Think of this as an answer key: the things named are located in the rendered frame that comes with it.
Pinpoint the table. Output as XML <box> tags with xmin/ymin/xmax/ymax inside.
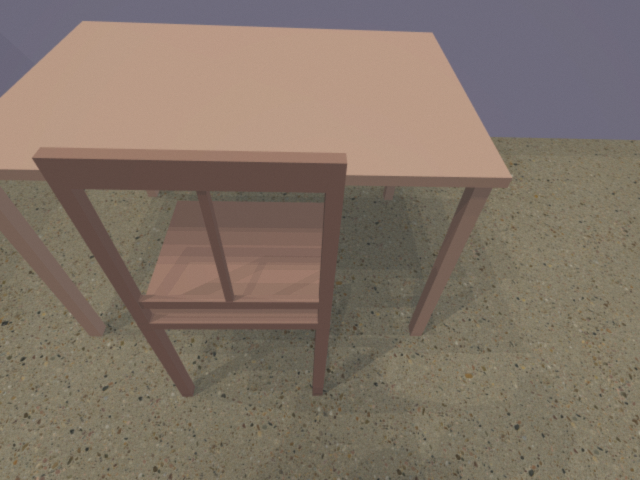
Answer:
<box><xmin>0</xmin><ymin>21</ymin><xmax>512</xmax><ymax>337</ymax></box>

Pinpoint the chair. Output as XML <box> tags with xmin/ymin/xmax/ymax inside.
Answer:
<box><xmin>32</xmin><ymin>147</ymin><xmax>347</xmax><ymax>397</ymax></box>

